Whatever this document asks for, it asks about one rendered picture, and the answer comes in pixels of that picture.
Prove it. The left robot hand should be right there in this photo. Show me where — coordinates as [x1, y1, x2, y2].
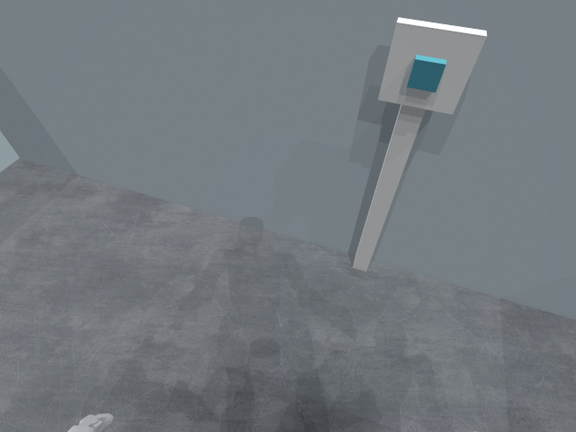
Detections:
[68, 413, 113, 432]

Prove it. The button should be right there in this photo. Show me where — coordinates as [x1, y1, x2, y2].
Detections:
[407, 55, 446, 93]

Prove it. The panel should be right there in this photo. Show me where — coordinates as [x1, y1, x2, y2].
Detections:
[353, 17, 487, 271]

